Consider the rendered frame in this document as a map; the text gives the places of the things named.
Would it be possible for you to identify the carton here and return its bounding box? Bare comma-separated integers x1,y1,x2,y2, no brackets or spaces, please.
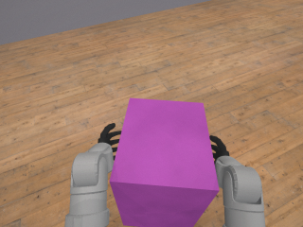
109,97,220,227

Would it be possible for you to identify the right robot hand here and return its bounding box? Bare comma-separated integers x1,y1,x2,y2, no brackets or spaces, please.
209,135,229,165

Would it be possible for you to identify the robot right forearm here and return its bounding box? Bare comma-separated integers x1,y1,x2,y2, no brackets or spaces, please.
215,155,266,227

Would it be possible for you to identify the robot left forearm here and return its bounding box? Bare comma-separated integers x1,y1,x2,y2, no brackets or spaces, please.
64,142,114,227

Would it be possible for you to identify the left robot hand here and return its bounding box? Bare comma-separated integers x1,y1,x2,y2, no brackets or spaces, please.
98,123,122,160

